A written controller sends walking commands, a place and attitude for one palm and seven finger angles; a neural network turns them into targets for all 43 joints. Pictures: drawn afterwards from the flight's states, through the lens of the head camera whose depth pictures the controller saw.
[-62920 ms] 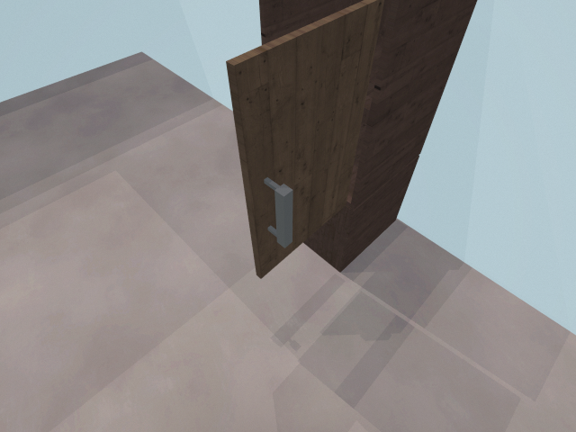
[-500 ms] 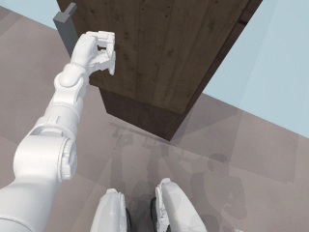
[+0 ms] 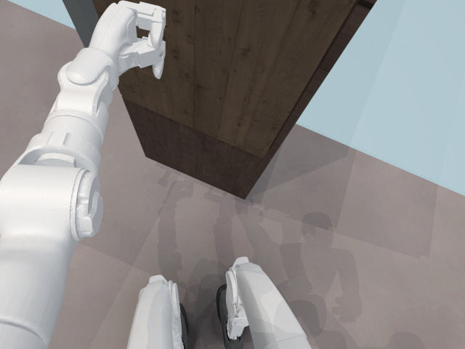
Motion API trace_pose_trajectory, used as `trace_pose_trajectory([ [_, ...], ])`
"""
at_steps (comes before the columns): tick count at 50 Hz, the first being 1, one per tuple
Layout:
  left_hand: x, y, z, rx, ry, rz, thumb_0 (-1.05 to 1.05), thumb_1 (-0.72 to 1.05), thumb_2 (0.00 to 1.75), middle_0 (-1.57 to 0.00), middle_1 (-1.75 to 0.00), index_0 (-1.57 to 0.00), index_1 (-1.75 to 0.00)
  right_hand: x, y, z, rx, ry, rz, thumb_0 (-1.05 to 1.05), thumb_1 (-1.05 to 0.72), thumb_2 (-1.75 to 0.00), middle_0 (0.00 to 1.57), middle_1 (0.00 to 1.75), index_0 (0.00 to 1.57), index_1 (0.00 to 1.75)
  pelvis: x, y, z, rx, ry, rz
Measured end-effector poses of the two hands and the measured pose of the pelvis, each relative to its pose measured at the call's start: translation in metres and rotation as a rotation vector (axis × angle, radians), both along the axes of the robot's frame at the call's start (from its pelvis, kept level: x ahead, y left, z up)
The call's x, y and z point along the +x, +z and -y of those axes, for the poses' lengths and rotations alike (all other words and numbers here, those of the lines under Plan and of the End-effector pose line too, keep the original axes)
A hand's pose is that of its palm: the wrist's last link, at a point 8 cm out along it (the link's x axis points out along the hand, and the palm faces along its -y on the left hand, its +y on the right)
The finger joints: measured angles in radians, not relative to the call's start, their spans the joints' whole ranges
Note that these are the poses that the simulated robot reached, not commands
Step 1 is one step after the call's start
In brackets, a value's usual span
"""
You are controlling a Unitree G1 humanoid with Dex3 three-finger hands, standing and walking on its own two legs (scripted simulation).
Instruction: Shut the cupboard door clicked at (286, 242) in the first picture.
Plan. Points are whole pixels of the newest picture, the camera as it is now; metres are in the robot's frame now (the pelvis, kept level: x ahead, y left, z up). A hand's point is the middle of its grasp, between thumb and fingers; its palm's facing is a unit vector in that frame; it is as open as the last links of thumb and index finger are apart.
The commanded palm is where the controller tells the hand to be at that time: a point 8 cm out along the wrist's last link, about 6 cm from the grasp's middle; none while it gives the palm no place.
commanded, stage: push the door shut along its arc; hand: left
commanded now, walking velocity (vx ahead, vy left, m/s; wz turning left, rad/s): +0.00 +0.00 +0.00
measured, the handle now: (97, 20) +0.63 +0.12 +0.07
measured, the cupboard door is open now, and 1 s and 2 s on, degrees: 0 0 0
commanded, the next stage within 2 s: pull the fist back off the door in 0.02 s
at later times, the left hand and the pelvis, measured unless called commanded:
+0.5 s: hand (175, 54) +0.56 +0.01 +0.07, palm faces -0.03 -1.00 -0.09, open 3.2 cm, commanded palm +0.53 +0.04 +0.08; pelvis -0.01 +0.01 +0.00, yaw +0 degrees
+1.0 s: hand (177, 93) +0.49 +0.01 +0.07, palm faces -0.05 -1.00 -0.07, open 3.1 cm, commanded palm +0.47 +0.06 +0.08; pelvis +0.03 -0.01 +0.04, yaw +1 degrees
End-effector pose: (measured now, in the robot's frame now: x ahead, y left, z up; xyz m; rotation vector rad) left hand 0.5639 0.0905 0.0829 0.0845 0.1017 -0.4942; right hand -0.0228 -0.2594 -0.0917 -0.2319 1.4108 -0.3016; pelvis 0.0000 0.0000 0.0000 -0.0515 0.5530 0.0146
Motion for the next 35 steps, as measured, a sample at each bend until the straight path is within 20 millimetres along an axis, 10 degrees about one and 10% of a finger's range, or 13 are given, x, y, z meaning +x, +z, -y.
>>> trace_pose_trajectory([
  [8, 0.0, 0.0, -0.001, -0.005, 0.007, -0.005, 0.01, 0.9, 0.99, -1.29, -1.5, -1.33, -1.5, -0.005, -0.002, 0.005, -0.034, 0.026, -0.002, 0.0, -0.91, -0.89, 0.2, 0.3, 0.2, 0.3, -0.007, -0.008, 0.001, -0.01, 0.01, -0.011],
  [17, -0.021, -0.012, 0.012, -0.092, 0.502, 0.045, -0.04, 0.74, 0.96, -1.29, -1.5, -1.31, -1.5, -0.006, -0.007, -0.012, 0.068, 0.117, 0.006, 0.0, -0.91, -0.89, 0.2, 0.29, 0.2, 0.3, -0.014, -0.008, -0.003, -0.007, 0.018, -0.019],
  [35, -0.041, -0.006, 0.035, -0.051, 0.435, 0.092, 0.01, 0.91, 0.92, -1.29, -1.5, -1.3, -1.5, -0.031, 0.01, -0.029, 0.176, -0.009, -0.07, 0.0, -0.91, -0.89, 0.2, 0.29, 0.2, 0.3, 0.003, 0.02, -0.006, 0.027, -0.017, 0.03],
])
